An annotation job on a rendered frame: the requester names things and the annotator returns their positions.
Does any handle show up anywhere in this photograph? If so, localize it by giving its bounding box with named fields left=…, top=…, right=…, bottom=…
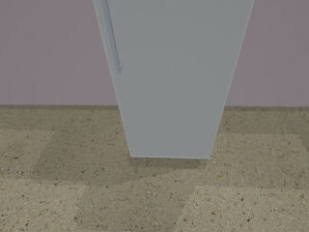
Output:
left=101, top=0, right=123, bottom=74

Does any fridge door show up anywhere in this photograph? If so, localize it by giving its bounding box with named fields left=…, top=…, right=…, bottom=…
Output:
left=94, top=0, right=253, bottom=158

